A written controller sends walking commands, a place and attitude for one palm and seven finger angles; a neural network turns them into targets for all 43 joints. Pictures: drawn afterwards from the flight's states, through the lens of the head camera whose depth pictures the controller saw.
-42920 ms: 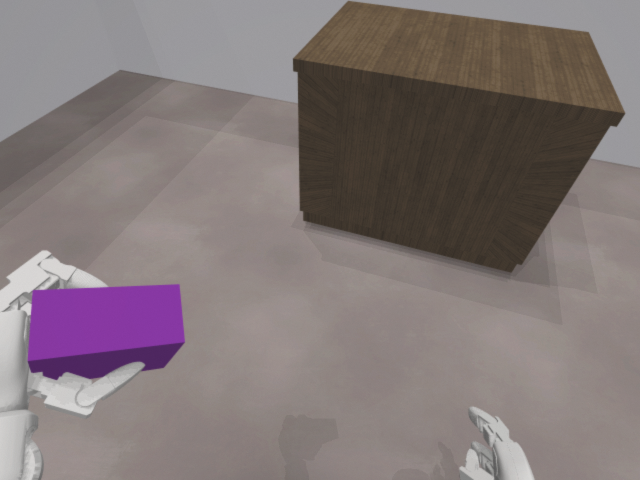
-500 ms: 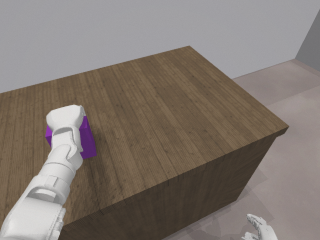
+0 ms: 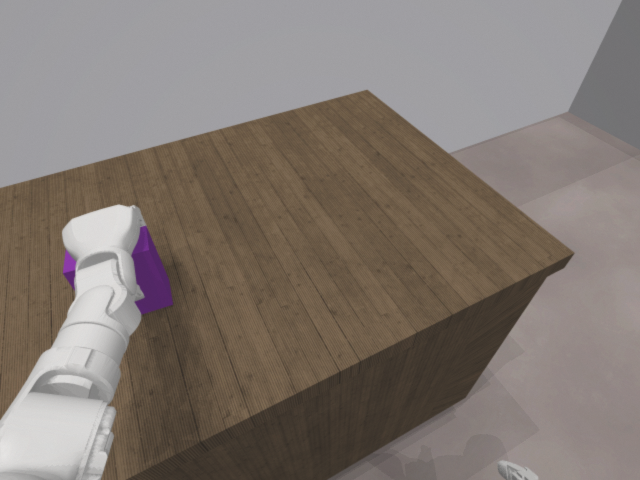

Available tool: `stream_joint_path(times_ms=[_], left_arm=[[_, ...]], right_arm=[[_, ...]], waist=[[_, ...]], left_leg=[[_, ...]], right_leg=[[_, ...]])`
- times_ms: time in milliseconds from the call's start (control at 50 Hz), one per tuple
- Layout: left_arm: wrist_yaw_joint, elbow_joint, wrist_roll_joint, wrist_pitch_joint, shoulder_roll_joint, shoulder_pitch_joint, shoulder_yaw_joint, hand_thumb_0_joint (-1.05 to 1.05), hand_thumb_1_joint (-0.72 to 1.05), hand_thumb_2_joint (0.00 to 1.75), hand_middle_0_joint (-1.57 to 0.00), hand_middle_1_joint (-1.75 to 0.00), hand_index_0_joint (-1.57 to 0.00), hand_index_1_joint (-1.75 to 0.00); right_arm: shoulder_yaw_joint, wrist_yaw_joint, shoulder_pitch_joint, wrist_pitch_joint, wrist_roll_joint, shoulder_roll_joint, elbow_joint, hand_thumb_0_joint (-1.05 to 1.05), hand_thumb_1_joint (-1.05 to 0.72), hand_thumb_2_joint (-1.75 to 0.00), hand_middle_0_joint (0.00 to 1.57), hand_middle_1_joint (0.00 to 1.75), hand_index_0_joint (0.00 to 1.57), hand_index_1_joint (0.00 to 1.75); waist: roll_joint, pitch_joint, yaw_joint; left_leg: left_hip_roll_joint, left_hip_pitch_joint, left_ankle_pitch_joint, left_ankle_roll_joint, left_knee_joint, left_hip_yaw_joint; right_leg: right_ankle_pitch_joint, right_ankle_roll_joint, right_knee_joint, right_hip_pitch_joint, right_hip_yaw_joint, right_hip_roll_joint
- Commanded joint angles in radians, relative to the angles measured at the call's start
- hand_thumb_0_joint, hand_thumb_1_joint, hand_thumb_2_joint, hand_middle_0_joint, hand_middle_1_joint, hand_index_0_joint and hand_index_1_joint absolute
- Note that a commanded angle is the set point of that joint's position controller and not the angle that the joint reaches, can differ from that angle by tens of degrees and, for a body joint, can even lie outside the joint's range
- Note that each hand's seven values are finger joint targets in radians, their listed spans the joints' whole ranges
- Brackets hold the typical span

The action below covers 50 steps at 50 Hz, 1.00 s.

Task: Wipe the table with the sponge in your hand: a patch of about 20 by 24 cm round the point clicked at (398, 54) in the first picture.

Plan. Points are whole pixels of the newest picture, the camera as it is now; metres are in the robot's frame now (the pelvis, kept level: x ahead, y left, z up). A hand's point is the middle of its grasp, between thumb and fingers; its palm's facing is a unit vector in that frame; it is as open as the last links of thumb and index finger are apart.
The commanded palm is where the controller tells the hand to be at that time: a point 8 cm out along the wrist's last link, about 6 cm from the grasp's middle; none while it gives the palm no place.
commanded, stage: slide back across to the first lane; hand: left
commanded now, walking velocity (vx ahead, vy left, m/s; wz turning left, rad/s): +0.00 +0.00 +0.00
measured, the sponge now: (127, 285) +0.37 +0.31 +0.02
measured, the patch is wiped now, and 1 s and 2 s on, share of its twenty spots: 1.00 1.00 1.00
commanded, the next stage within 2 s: wipe back along the first lane in 0.38 s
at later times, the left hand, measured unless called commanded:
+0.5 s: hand (78, 276) +0.36 +0.35 +0.07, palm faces -0.06 -0.05 -1.00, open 10.0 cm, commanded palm +0.32 +0.34 +0.12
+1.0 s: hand (69, 310) +0.30 +0.34 +0.06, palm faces -0.02 -0.05 -1.00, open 10.0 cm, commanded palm +0.27 +0.32 +0.10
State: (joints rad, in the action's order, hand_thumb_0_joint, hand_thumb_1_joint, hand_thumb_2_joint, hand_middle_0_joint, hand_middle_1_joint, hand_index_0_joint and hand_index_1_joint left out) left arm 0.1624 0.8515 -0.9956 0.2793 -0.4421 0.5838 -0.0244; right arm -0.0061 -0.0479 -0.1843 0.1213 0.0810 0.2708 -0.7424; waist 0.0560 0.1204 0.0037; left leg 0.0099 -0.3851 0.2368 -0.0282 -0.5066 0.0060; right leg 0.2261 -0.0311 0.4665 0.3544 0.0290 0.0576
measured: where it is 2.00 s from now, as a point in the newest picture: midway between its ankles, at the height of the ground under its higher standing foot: outside the picture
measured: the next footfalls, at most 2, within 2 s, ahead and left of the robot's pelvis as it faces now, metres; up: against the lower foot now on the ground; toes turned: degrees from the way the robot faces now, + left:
none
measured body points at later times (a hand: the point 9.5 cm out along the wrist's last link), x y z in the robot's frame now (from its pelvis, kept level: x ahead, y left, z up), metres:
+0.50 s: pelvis +0.02 +0.01 +0.00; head +0.03 +0.00 +0.45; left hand +0.35 +0.35 +0.12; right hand +0.22 -0.22 -0.10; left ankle +0.01 +0.10 -0.74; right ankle +0.00 -0.10 -0.74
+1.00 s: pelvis +0.00 +0.01 +0.00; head +0.00 -0.01 +0.45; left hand +0.30 +0.34 +0.12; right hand +0.22 -0.21 -0.09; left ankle +0.01 +0.10 -0.74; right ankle +0.00 -0.10 -0.74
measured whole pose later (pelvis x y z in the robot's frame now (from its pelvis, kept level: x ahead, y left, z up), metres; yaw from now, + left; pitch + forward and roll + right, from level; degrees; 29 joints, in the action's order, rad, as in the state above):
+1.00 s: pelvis +0.00 +0.01 +0.00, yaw +2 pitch +2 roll -1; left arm 0.09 0.44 -0.98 0.35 -0.45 0.26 -0.06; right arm -0.03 -0.04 -0.08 0.11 0.07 0.27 -0.69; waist 0.06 0.08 -0.07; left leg 0.04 -0.28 0.23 -0.04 -0.47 -0.02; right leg 0.23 -0.02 0.42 0.23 0.01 0.03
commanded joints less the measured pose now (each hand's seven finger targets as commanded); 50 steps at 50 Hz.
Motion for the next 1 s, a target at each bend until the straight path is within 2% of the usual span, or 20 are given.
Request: stream_joint_path(times_ms=[0,60,80,100,180,320,380,420,460,520,560,620,740,760,780,840,860,920,960,980], left_arm=[[0.026,-0.144,-0.045,0.057,-0.365,0.316,0.076,0.00,0.10,1.30,-1.20,-1.60,-1.20,-1.60],[-0.003,-0.212,-0.038,0.062,-0.318,0.315,0.039,0.00,0.10,1.30,-1.20,-1.60,-1.20,-1.60],[-0.007,-0.196,-0.035,0.061,-0.339,0.280,0.058,0.00,0.10,1.30,-1.20,-1.60,-1.20,-1.60],[-0.021,-0.214,-0.036,0.060,-0.299,0.272,0.020,0.00,0.10,1.30,-1.20,-1.60,-1.20,-1.60],[-0.055,-0.261,-0.028,0.033,-0.309,0.267,0.029,0.00,0.10,1.30,-1.20,-1.60,-1.20,-1.60],[-0.073,-0.328,-0.047,-0.003,-0.300,0.240,0.030,0.00,0.10,1.30,-1.20,-1.60,-1.20,-1.60],[-0.062,-0.361,-0.043,-0.014,-0.351,0.160,0.098,0.00,0.10,1.30,-1.20,-1.60,-1.20,-1.60],[-0.061,-0.367,-0.038,-0.013,-0.338,0.126,0.096,0.00,0.10,1.30,-1.20,-1.60,-1.20,-1.60],[-0.055,-0.409,-0.029,-0.013,-0.390,0.110,0.148,0.00,0.10,1.30,-1.20,-1.60,-1.20,-1.60],[-0.057,-0.422,-0.025,0.005,-0.294,0.030,0.080,0.00,0.10,1.30,-1.20,-1.60,-1.20,-1.60],[-0.061,-0.466,-0.011,0.013,-0.312,-0.014,0.105,0.00,0.10,1.30,-1.20,-1.60,-1.20,-1.60],[-0.071,-0.476,-0.001,0.036,-0.237,-0.065,0.044,0.00,0.10,1.30,-1.20,-1.60,-1.20,-1.60],[-0.080,-0.516,0.008,0.061,-0.215,-0.126,0.029,0.00,0.10,1.30,-1.20,-1.60,-1.20,-1.60],[-0.081,-0.546,0.013,0.058,-0.241,-0.112,0.049,0.00,0.10,1.30,-1.20,-1.60,-1.20,-1.60],[-0.081,-0.542,0.011,0.063,-0.199,-0.123,0.012,0.00,0.10,1.30,-1.20,-1.60,-1.20,-1.60],[-0.083,-0.507,0.008,0.076,-0.179,-0.143,-0.004,0.00,0.10,1.30,-1.20,-1.60,-1.20,-1.60],[-0.081,-0.531,0.010,0.069,-0.221,-0.106,0.028,0.00,0.10,1.30,-1.20,-1.60,-1.20,-1.60],[-0.083,-0.496,0.005,0.075,-0.167,-0.134,-0.017,0.00,0.10,1.30,-1.20,-1.60,-1.20,-1.60],[-0.080,-0.517,0.004,0.070,-0.226,-0.105,0.029,0.00,0.10,1.30,-1.20,-1.60,-1.20,-1.60],[-0.079,-0.522,0.005,0.071,-0.178,-0.140,-0.007,0.00,0.10,1.30,-1.20,-1.60,-1.20,-1.60]], right_arm=[[0.037,-0.010,0.152,-0.043,0.001,0.147,0.146,0.00,-0.90,-0.90,0.20,0.30,0.20,0.30],[0.037,-0.009,0.174,-0.048,0.003,0.140,0.165,0.00,-0.90,-0.90,0.20,0.30,0.20,0.30],[0.042,-0.011,0.158,-0.046,0.002,0.147,0.158,0.00,-0.90,-0.90,0.20,0.30,0.20,0.30],[0.039,-0.011,0.162,-0.047,0.002,0.143,0.166,0.00,-0.90,-0.90,0.20,0.30,0.20,0.30],[0.041,-0.019,0.160,-0.047,-0.001,0.148,0.167,0.00,-0.90,-0.90,0.20,0.30,0.20,0.30],[0.038,-0.021,0.170,-0.045,-0.009,0.143,0.169,0.00,-0.90,-0.90,0.20,0.30,0.20,0.30],[0.043,-0.016,0.164,-0.048,-0.016,0.148,0.172,0.00,-0.90,-0.90,0.20,0.30,0.20,0.30],[0.040,-0.012,0.176,-0.046,-0.015,0.146,0.173,0.00,-0.90,-0.90,0.20,0.30,0.20,0.30],[0.040,-0.011,0.187,-0.047,-0.019,0.153,0.176,0.00,-0.90,-0.90,0.20,0.30,0.20,0.30],[0.042,-0.003,0.194,-0.050,-0.016,0.145,0.182,0.00,-0.90,-0.90,0.20,0.30,0.20,0.30],[0.041,0.002,0.210,-0.054,-0.017,0.153,0.189,0.00,-0.90,-0.90,0.20,0.30,0.20,0.30],[0.038,0.005,0.219,-0.053,-0.012,0.147,0.193,0.00,-0.90,-0.90,0.20,0.30,0.20,0.30],[0.034,0.004,0.241,-0.056,-0.010,0.144,0.195,0.00,-0.90,-0.90,0.20,0.30,0.20,0.30],[0.031,0.003,0.248,-0.058,-0.011,0.147,0.197,0.00,-0.90,-0.90,0.20,0.30,0.20,0.30],[0.033,0.001,0.245,-0.057,-0.011,0.142,0.201,0.00,-0.90,-0.90,0.20,0.30,0.20,0.30],[0.026,0.000,0.257,-0.057,-0.009,0.138,0.200,0.00,-0.90,-0.90,0.20,0.30,0.20,0.30],[0.027,-0.004,0.260,-0.057,-0.009,0.145,0.197,0.00,-0.90,-0.90,0.20,0.30,0.20,0.30],[0.021,-0.006,0.262,-0.057,-0.008,0.135,0.203,0.00,-0.90,-0.90,0.20,0.30,0.20,0.30],[0.023,-0.009,0.268,-0.056,-0.010,0.144,0.199,0.00,-0.90,-0.90,0.20,0.30,0.20,0.30],[0.025,-0.008,0.263,-0.056,-0.009,0.134,0.210,0.00,-0.90,-0.90,0.20,0.30,0.20,0.30]], waist=[[-0.042,0.205,-0.045],[0.014,0.224,-0.051],[-0.004,0.228,-0.052],[0.007,0.230,-0.045],[-0.022,0.223,-0.036],[0.012,0.224,-0.044],[0.016,0.277,-0.068],[-0.007,0.259,-0.069],[-0.005,0.277,-0.082],[-0.023,0.244,-0.073],[-0.009,0.248,-0.086],[-0.033,0.202,-0.072],[-0.038,0.153,-0.075],[-0.021,0.152,-0.078],[-0.020,0.155,-0.075],[-0.046,0.103,-0.076],[-0.025,0.107,-0.074],[-0.036,0.094,-0.075],[-0.025,0.107,-0.078],[-0.018,0.119,-0.079]], left_leg=[[0.014,0.099,-0.165,-0.025,0.067,-0.048],[0.010,0.148,-0.217,-0.021,0.077,-0.055],[0.007,0.164,-0.213,-0.024,0.070,-0.057],[0.008,0.173,-0.232,-0.023,0.067,-0.057],[0.003,0.207,-0.261,-0.027,0.066,-0.068],[0.000,0.248,-0.356,-0.014,0.061,-0.076],[0.000,0.267,-0.431,-0.011,0.050,-0.078],[0.002,0.255,-0.436,-0.007,0.049,-0.076],[0.004,0.251,-0.455,-0.008,0.053,-0.079],[0.002,0.251,-0.449,-0.009,0.049,-0.076],[0.003,0.251,-0.458,-0.007,0.056,-0.083],[0.004,0.239,-0.401,-0.011,0.060,-0.081],[0.006,0.228,-0.320,-0.014,0.075,-0.090],[0.004,0.228,-0.309,-0.014,0.084,-0.098],[0.005,0.231,-0.291,-0.018,0.082,-0.092],[0.004,0.205,-0.220,-0.015,0.097,-0.096],[0.003,0.209,-0.204,-0.016,0.102,-0.098],[0.008,0.197,-0.180,-0.017,0.101,-0.094],[0.008,0.200,-0.169,-0.017,0.103,-0.096],[0.011,0.200,-0.169,-0.019,0.097,-0.091]], right_leg=[[-0.183,-0.035,-0.073,-0.150,0.037,-0.032],[-0.209,-0.044,-0.070,-0.154,0.023,-0.031],[-0.192,-0.043,-0.074,-0.153,0.015,-0.027],[-0.215,-0.045,-0.074,-0.150,0.019,-0.028],[-0.238,-0.047,-0.081,-0.149,0.010,-0.026],[-0.306,-0.059,-0.071,-0.138,0.005,-0.028],[-0.371,-0.063,-0.055,-0.188,0.003,-0.027],[-0.396,-0.060,-0.055,-0.188,0.012,-0.029],[-0.433,-0.063,-0.050,-0.220,0.025,-0.031],[-0.421,-0.056,-0.054,-0.198,0.016,-0.030],[-0.433,-0.061,-0.053,-0.219,0.029,-0.031],[-0.380,-0.055,-0.064,-0.193,0.019,-0.029],[-0.291,-0.058,-0.079,-0.177,0.020,-0.025],[-0.268,-0.064,-0.078,-0.180,0.026,-0.024],[-0.242,-0.060,-0.081,-0.175,0.011,-0.023],[-0.162,-0.059,-0.097,-0.144,0.013,-0.021],[-0.148,-0.064,-0.098,-0.144,0.024,-0.020],[-0.122,-0.061,-0.101,-0.136,0.016,-0.020],[-0.117,-0.066,-0.102,-0.143,0.036,-0.020],[-0.111,-0.061,-0.096,-0.151,0.015,-0.020]])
